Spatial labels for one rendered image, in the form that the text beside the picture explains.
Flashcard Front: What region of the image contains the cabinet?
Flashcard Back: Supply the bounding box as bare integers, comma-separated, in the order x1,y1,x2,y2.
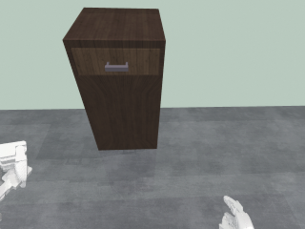
62,8,166,151

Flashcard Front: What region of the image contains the drawer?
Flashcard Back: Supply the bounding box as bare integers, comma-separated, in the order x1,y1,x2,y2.
71,48,160,75

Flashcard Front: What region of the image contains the handle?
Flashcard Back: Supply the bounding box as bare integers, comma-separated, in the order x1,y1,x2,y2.
105,62,129,72

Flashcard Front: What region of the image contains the right robot hand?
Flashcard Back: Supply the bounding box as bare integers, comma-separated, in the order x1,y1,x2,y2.
219,196,254,229

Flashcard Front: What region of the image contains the left robot hand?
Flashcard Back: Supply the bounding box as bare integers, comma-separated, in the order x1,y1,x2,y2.
0,140,32,202

